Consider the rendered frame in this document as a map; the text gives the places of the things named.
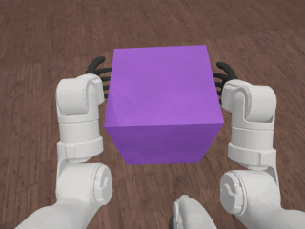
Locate left robot hand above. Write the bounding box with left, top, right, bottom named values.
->
left=86, top=56, right=112, bottom=99

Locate robot right shin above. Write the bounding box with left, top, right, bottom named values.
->
left=173, top=195, right=189, bottom=229

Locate right robot hand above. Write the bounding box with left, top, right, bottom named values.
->
left=213, top=61, right=238, bottom=105

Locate left robot forearm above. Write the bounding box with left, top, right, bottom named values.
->
left=55, top=73, right=105, bottom=199

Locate right robot forearm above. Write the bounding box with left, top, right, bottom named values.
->
left=221, top=79, right=281, bottom=203

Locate left robot upper arm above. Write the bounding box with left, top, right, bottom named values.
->
left=15, top=162, right=113, bottom=229

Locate carton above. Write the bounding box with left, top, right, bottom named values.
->
left=104, top=45, right=224, bottom=165

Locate right robot upper arm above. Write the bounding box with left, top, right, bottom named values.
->
left=219, top=170, right=305, bottom=229

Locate right robot thigh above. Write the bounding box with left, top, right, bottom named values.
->
left=173, top=198, right=217, bottom=229

